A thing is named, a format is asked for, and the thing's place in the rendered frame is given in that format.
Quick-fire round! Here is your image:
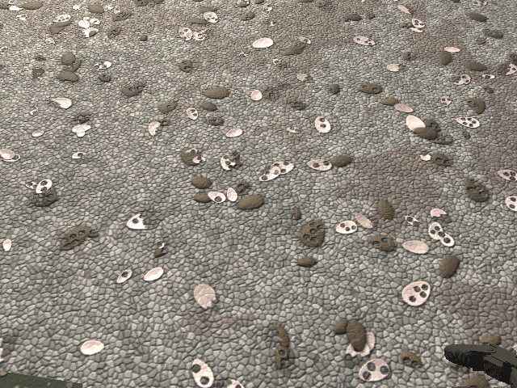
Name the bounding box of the robot right hand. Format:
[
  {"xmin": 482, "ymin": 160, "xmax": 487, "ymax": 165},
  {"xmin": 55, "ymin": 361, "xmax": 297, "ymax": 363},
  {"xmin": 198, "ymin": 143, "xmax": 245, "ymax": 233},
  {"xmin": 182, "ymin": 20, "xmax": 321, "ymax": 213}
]
[{"xmin": 444, "ymin": 344, "xmax": 517, "ymax": 388}]

